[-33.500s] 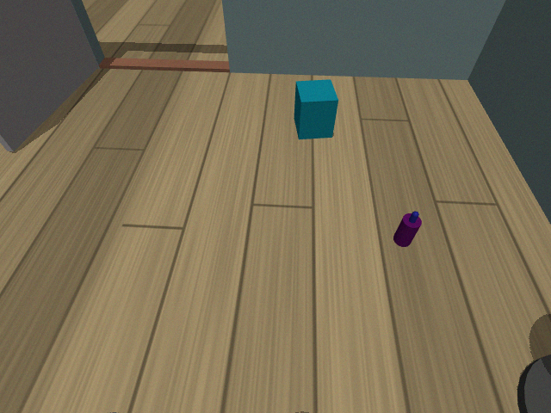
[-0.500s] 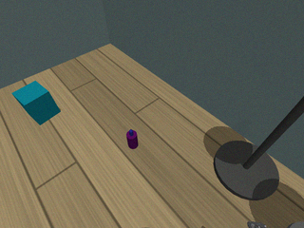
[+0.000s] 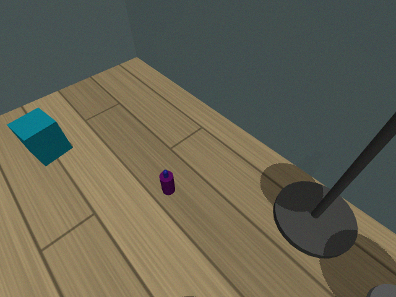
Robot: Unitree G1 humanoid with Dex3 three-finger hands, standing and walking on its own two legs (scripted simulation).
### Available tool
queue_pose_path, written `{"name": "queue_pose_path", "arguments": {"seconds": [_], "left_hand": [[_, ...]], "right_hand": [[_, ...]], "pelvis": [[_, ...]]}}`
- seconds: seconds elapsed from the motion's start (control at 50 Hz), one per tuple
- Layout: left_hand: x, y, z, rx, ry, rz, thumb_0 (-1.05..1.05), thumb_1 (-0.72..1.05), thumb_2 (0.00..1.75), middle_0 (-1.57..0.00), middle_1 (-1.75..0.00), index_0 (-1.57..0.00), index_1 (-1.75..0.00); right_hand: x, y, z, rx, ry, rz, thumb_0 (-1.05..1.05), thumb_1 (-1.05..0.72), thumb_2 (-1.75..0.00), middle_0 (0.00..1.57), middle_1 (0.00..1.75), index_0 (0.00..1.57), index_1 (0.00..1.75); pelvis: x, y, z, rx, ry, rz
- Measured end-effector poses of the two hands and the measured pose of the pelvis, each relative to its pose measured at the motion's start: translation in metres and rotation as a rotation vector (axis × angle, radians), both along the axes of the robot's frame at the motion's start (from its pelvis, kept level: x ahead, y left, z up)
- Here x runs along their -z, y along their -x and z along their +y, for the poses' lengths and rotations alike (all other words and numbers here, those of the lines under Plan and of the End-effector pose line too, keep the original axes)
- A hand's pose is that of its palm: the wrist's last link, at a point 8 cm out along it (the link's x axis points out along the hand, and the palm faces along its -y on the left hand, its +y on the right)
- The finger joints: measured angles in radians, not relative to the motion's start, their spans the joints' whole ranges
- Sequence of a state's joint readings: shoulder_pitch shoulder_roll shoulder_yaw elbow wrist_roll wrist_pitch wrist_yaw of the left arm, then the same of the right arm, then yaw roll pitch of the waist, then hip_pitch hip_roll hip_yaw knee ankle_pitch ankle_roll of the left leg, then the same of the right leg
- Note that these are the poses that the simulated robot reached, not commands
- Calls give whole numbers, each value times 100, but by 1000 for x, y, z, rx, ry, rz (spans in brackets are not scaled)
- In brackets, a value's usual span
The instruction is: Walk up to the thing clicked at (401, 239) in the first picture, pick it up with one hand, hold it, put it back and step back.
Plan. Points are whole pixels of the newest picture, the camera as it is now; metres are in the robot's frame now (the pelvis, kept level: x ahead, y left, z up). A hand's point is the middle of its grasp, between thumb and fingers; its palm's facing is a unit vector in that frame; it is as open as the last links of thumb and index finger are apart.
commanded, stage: stand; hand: left
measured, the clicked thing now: (167, 180) +0.78 +0.19 -0.68
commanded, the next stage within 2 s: walk up in 0.34 s
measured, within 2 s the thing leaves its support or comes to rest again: neither
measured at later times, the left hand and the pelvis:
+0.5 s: hand out of the picture +0.09 +0.28 -0.15, palm faces +0.02 -0.94 -0.34, open 7.4 cm; pelvis +0.03 +0.01 +0.00, yaw +1 degrees
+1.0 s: hand (69, 251) +0.24 +0.34 -0.15, palm faces -0.14 -0.92 -0.37, open 7.4 cm; pelvis +0.17 +0.06 -0.01, yaw -4 degrees
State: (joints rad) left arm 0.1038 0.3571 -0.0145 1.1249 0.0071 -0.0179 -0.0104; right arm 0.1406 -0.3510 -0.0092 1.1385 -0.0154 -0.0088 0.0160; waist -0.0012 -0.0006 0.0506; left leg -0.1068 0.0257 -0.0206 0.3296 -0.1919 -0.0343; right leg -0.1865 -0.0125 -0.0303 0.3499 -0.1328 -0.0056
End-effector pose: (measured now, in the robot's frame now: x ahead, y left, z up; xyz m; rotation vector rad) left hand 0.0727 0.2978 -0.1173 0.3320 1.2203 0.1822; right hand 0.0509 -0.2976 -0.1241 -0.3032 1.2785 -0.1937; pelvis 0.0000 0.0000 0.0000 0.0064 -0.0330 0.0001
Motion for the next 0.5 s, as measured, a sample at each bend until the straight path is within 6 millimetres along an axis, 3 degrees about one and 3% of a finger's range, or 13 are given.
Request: {"name": "queue_pose_path", "arguments": {"seconds": [0.16, 0.38, 0.5], "left_hand": [[0, -8, 1, 3, 2, 11, 1, 90, 90, -20, -30, -21, -30], [-3, -22, 0, 0, 10, -29, 1, 90, 90, -20, -30, -21, -30], [-6, -9, 23, -46, 2, -58, 1, 90, 90, -20, -30, -21, -30]], "right_hand": [[1, -1, 0, 3, 5, 17, 0, -91, -90, 21, 30, 20, 30], [-2, -28, 1, -18, -3, -49, 0, -91, -90, 21, 30, 20, 30], [-12, -45, -5, -55, 34, -61, 0, -91, -90, 21, 30, 20, 30]], "pelvis": [[0, -7, 1, 3, -1, 5], [0, -15, 1, 3, 3, -1], [2, -31, 12, -13, 9, -2]]}}
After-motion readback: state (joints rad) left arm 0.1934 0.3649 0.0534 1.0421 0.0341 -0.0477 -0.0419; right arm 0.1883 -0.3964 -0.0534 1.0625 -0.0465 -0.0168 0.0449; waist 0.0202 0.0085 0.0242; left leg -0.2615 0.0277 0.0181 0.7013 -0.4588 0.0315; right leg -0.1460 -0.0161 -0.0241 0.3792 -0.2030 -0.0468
